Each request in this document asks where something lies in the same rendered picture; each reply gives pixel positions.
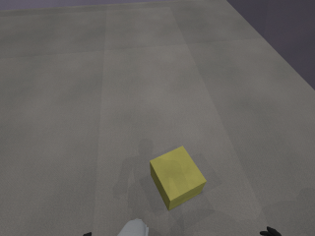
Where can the robot right hand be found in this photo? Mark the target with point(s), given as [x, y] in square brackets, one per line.
[270, 232]

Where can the robot left thigh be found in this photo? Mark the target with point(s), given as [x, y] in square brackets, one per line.
[134, 228]

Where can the carton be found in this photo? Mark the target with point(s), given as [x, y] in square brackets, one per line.
[177, 177]

